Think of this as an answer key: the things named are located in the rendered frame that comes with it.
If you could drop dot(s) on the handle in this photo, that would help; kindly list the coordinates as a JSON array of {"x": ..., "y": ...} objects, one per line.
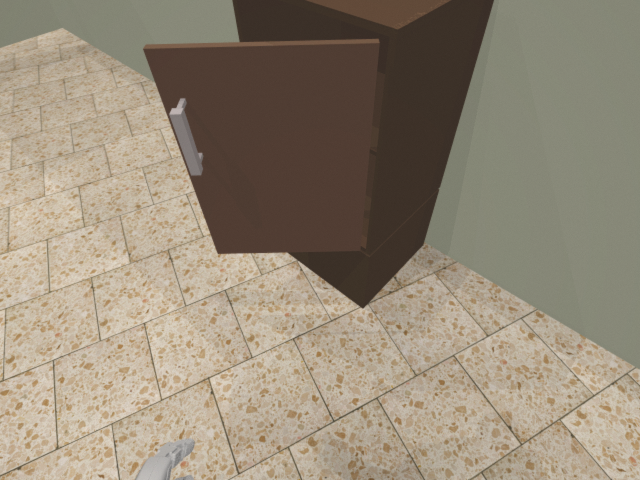
[{"x": 185, "y": 138}]

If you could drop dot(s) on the left robot hand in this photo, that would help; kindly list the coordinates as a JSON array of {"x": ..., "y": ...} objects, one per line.
[{"x": 167, "y": 457}]

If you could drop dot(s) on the cupboard door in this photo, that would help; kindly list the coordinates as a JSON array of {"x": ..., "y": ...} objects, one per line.
[{"x": 285, "y": 131}]

